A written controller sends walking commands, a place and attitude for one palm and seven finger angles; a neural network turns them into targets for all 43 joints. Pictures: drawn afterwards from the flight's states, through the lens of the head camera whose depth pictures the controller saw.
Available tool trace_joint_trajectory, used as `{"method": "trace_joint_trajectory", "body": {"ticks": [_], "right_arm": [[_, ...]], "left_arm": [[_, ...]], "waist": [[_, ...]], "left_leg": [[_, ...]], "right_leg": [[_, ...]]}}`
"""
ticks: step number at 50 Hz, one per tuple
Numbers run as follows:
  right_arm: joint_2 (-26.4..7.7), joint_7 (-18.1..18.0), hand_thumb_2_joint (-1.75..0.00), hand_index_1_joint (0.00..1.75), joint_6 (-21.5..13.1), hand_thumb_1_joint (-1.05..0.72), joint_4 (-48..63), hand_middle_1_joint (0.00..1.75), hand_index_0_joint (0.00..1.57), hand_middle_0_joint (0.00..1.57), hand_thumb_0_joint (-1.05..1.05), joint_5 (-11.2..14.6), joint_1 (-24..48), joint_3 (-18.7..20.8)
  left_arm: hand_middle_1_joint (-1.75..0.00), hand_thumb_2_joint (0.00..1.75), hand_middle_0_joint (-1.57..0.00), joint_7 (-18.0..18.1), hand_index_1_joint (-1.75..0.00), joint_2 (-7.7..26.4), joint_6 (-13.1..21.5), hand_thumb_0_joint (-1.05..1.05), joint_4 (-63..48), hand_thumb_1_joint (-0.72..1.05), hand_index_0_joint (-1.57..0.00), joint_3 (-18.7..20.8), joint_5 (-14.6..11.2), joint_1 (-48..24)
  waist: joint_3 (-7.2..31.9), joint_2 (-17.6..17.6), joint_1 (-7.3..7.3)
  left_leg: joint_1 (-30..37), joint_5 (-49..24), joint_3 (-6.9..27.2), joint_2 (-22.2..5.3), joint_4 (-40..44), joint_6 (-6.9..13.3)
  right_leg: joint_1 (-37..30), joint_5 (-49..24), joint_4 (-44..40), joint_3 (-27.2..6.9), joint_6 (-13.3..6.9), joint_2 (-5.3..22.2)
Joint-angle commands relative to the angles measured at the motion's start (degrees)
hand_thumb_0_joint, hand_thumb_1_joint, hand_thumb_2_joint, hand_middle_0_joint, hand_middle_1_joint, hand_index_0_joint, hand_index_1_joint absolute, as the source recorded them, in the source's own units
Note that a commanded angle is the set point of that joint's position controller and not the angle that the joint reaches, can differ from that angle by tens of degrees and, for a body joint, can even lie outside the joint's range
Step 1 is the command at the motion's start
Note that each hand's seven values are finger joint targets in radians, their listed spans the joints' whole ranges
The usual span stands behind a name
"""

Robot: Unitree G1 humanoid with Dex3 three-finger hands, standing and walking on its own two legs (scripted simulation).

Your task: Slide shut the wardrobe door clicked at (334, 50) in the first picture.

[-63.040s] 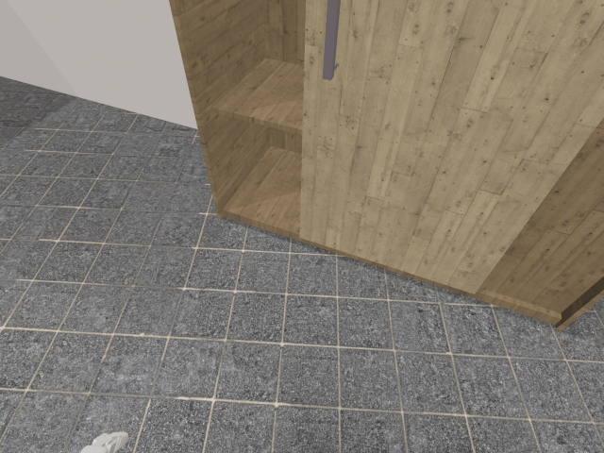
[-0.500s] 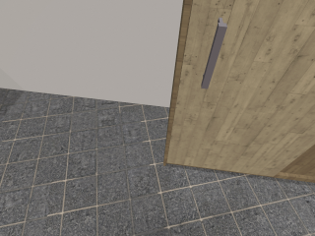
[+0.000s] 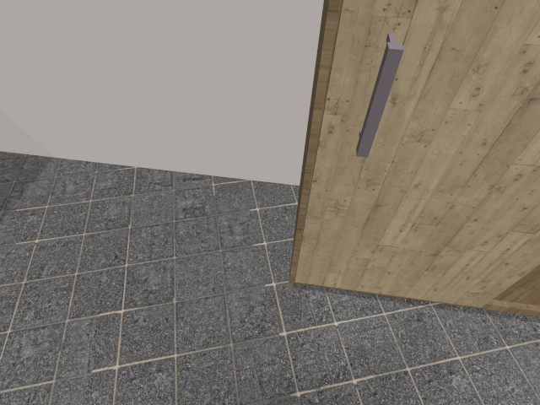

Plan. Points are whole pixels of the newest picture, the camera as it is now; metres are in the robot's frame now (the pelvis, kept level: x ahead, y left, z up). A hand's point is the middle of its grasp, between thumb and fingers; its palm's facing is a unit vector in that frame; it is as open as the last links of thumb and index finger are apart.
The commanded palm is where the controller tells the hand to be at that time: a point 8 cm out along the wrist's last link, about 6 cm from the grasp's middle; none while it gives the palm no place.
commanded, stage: look to check the result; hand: right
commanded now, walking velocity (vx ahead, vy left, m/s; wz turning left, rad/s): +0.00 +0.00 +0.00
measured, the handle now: (375, 100) +0.61 -0.15 +0.13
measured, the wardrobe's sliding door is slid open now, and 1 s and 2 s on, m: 0.00 0.00 0.00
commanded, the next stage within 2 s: stand and wait in 0.38 s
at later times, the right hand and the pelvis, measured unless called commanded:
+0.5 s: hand out of the picture +0.04 -0.18 -0.18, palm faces +0.01 +0.98 -0.21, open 7.4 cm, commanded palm none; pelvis +0.01 +0.00 +0.00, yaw +0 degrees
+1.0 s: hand out of the picture +0.05 -0.19 -0.17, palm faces +0.00 +0.97 -0.24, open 7.4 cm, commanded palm none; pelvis +0.01 +0.01 +0.00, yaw +0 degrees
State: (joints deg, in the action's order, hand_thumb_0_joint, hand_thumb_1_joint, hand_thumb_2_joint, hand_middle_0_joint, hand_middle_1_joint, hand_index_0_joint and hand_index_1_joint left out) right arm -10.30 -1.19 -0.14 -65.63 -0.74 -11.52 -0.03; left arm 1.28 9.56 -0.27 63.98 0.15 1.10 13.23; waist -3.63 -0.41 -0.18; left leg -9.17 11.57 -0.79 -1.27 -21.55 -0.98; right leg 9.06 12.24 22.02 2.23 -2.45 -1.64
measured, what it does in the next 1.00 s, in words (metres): stands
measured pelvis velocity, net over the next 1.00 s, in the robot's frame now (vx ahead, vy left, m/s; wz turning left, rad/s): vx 0.01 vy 0.01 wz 0.00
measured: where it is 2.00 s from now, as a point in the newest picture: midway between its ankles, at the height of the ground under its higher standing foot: outside the picture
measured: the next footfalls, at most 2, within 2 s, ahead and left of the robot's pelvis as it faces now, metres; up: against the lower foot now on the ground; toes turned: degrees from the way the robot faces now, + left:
none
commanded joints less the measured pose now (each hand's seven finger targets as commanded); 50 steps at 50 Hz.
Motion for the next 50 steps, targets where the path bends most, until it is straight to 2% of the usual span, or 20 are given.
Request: {"method": "trace_joint_trajectory", "body": {"ticks": [1, 8, 9, 11, 13, 15, 18, 21, 27, 28, 30, 34, 36, 37, 38, 42, 43, 50], "right_arm": [[-7.0, -0.6, -0.9, 0.3, -0.9, -0.9, 1.6, 0.3, 0.2, 0.2, 0.0, 0.3, -2.1, 1.4], [-7.1, -0.6, -0.9, 0.3, -0.9, -0.9, 1.2, 0.3, 0.2, 0.2, 0.0, 0.2, -2.7, 1.4], [-7.0, -0.6, -0.9, 0.3, -0.9, -0.9, 1.1, 0.3, 0.2, 0.2, 0.0, 0.2, -2.3, 1.4], [-7.2, -0.6, -0.9, 0.3, -0.9, -0.9, 1.2, 0.3, 0.2, 0.2, 0.0, 0.2, -2.2, 1.5], [-7.3, -0.6, -0.9, 0.3, -1.1, -0.9, 1.1, 0.3, 0.2, 0.2, 0.0, 0.2, -2.7, 1.5], [-7.2, -0.6, -0.9, 0.3, -1.0, -0.9, 1.2, 0.3, 0.2, 0.2, 0.0, 0.3, -2.2, 1.5], [-7.6, -0.7, -0.9, 0.3, -1.1, -0.9, 1.2, 0.3, 0.2, 0.2, 0.0, 0.2, -2.6, 1.6], [-7.7, -0.7, -0.9, 0.3, -1.2, -0.9, 1.4, 0.3, 0.2, 0.2, 0.0, 0.3, -2.0, 1.7], [-8.1, -0.6, -0.9, 0.3, -1.2, -0.9, 1.5, 0.3, 0.2, 0.2, 0.0, 0.3, -1.5, 1.8], [-8.2, -0.7, -0.9, 0.3, -1.2, -0.9, 1.5, 0.3, 0.2, 0.2, 0.0, 0.2, -1.8, 1.8], [-8.3, -0.6, -0.9, 0.3, -1.2, -0.9, 1.6, 0.3, 0.2, 0.2, 0.0, 0.3, -1.2, 1.8], [-8.6, -0.6, -0.9, 0.3, -1.3, -0.9, 1.8, 0.3, 0.2, 0.2, 0.0, 0.3, -0.9, 1.9], [-8.9, -0.6, -0.9, 0.3, -1.2, -0.9, 1.9, 0.3, 0.2, 0.2, 0.0, 0.3, -0.5, 2.0], [-9.0, -0.5, -0.9, 0.3, -1.2, -0.9, 2.0, 0.3, 0.2, 0.2, 0.0, 0.3, -0.6, 2.0], [-9.1, -0.6, -0.9, 0.3, -1.3, -0.9, 1.9, 0.3, 0.2, 0.2, 0.0, 0.2, -0.9, 2.1], [-9.6, -0.5, -0.9, 0.3, -1.3, -0.9, 2.0, 0.3, 0.2, 0.2, 0.0, 0.3, 0.0, 2.1], [-9.8, -0.5, -0.9, 0.3, -1.4, -0.9, 2.0, 0.3, 0.2, 0.2, 0.0, 0.2, -0.4, 2.2], [-10.5, -0.4, -0.9, 0.3, -1.3, -0.9, 2.0, 0.3, 0.2, 0.2, 0.0, 0.3, 0.8, 2.2]], "left_arm": [[-0.3, 0.9, -0.2, 0.5, -0.3, 6.4, 0.8, 0.0, -1.2, 0.9, -0.2, 0.8, -0.1, 2.8], [-0.3, 0.9, -0.2, 0.6, -0.3, 6.6, 0.7, 0.0, -1.1, 0.9, -0.2, 0.9, -0.2, 2.5], [-0.3, 0.9, -0.2, 0.6, -0.3, 6.6, 0.7, 0.0, -0.9, 0.9, -0.2, 0.8, -0.1, 2.3], [-0.3, 0.9, -0.2, 0.6, -0.3, 6.6, 0.8, 0.0, -0.8, 0.9, -0.2, 0.8, -0.1, 2.2], [-0.3, 0.9, -0.2, 0.6, -0.3, 6.8, 0.8, 0.0, -1.0, 0.9, -0.2, 0.9, -0.2, 2.2], [-0.3, 0.9, -0.2, 0.7, -0.3, 6.8, 0.9, 0.0, -0.8, 0.9, -0.2, 0.8, -0.1, 2.2], [-0.3, 0.9, -0.2, 0.7, -0.3, 7.0, 1.0, 0.0, -0.8, 0.9, -0.2, 0.9, -0.2, 1.9], [-0.3, 0.9, -0.2, 0.7, -0.3, 7.1, 1.1, 0.0, -0.7, 0.9, -0.2, 0.9, -0.1, 1.8], [-0.3, 0.9, -0.2, 0.7, -0.3, 7.4, 1.0, 0.0, -0.7, 0.9, -0.2, 0.9, -0.1, 1.5], [-0.3, 0.9, -0.2, 0.7, -0.3, 7.6, 1.0, 0.0, -0.8, 0.9, -0.2, 1.0, -0.2, 1.3], [-0.3, 0.9, -0.2, 0.6, -0.3, 7.6, 1.0, 0.0, -0.7, 0.9, -0.2, 1.0, -0.1, 1.2], [-0.3, 0.9, -0.2, 0.6, -0.3, 8.1, 1.1, 0.0, -0.9, 0.9, -0.2, 1.1, -0.1, 1.0], [-0.3, 0.9, -0.2, 0.6, -0.3, 8.3, 1.1, 0.0, -0.8, 0.9, -0.2, 1.1, -0.1, 0.8], [-0.3, 0.9, -0.2, 0.6, -0.3, 8.5, 1.2, 0.0, -0.8, 0.9, -0.2, 1.1, -0.1, 0.7], [-0.3, 0.9, -0.2, 0.6, -0.3, 8.6, 1.1, 0.0, -1.0, 0.9, -0.2, 1.2, -0.2, 0.5], [-0.3, 0.9, -0.2, 0.6, -0.3, 9.0, 1.2, 0.0, -0.8, 0.9, -0.2, 1.2, -0.2, 0.2], [-0.3, 0.9, -0.2, 0.6, -0.3, 9.2, 1.2, 0.0, -1.0, 0.9, -0.2, 1.2, -0.3, 0.4], [-0.3, 0.9, -0.2, 0.6, -0.3, 10.1, 1.2, 0.0, -1.0, 0.9, -0.2, 1.3, -0.2, -0.7]], "waist": [[1.7, -0.2, -0.21], [1.9, 1.1, -0.12], [1.3, 0.3, -0.22], [1.8, -0.4, -0.15], [2.5, 0.6, -0.03], [2.5, -0.4, -0.15], [3.2, 0.8, 0.0], [2.8, 0.0, -0.1], [1.8, 0.1, -0.12], [2.1, 1.0, -0.02], [1.2, 0.0, -0.08], [2.6, 0.3, -0.19], [1.7, 0.2, -0.1], [1.8, -0.3, 0.0], [2.3, 0.9, 0.03], [2.2, -0.3, -0.07], [2.9, 0.6, -0.01], [2.3, -0.1, -0.15]], "left_leg": [[-0.1, -6.5, 3.6, -4.7, 3.0, 2.5], [0.2, -6.0, 3.7, -4.5, 3.6, 2.5], [0.0, -5.4, 3.8, -4.7, 3.7, 2.5], [0.5, -6.3, 3.9, -4.7, 3.5, 2.5], [0.8, -7.3, 3.7, -4.7, 3.4, 2.5], [1.2, -8.0, 3.6, -4.9, 3.1, 2.6], [1.6, -9.8, 3.4, -4.9, 3.0, 2.6], [1.8, -10.4, 3.5, -5.1, 3.0, 2.6], [1.8, -9.8, 3.6, -5.1, 3.5, 2.6], [1.7, -9.9, 3.5, -5.0, 3.7, 2.7], [1.4, -8.8, 3.8, -5.1, 3.9, 2.6], [2.1, -9.6, 3.8, -5.2, 3.8, 2.7], [1.9, -9.0, 3.8, -5.0, 3.9, 2.7], [2.1, -9.4, 3.8, -5.2, 3.9, 2.7], [2.1, -9.7, 3.7, -5.1, 4.0, 2.7], [2.2, -9.6, 3.8, -5.3, 4.0, 2.7], [2.6, -9.9, 3.8, -5.2, 4.1, 2.8], [2.1, -9.0, 4.0, -5.3, 4.4, 2.8]], "right_leg": [[-1.0, -9.5, -4.1, -6.0, 0.0, 7.2], [-1.4, -9.0, -4.1, -5.9, 0.0, 7.3], [-1.1, -8.5, -4.4, -6.0, 0.1, 7.2], [-1.4, -9.6, -4.4, -6.0, 0.0, 7.3], [-1.8, -10.4, -4.0, -5.9, 0.0, 7.3], [-1.9, -11.2, -4.2, -6.0, 0.0, 7.4], [-2.8, -12.7, -3.8, -5.8, 0.0, 7.6], [-2.7, -13.0, -4.1, -5.8, 0.2, 7.5], [-2.4, -12.1, -4.7, -5.8, 0.2, 7.6], [-2.8, -12.1, -4.5, -5.8, 0.2, 7.6], [-2.3, -11.2, -4.9, -5.9, 0.3, 7.5], [-2.9, -11.7, -4.9, -5.8, 0.3, 7.7], [-2.5, -11.6, -5.3, -6.0, 0.3, 7.8], [-2.6, -12.1, -5.2, -5.9, 0.3, 7.8], [-3.1, -12.1, -5.0, -5.9, 0.2, 7.8], [-2.9, -12.0, -5.4, -6.0, 0.4, 7.8], [-3.2, -12.2, -5.1, -6.0, 0.3, 7.9], [-3.3, -11.6, -5.6, -6.2, 0.4, 8.0]]}}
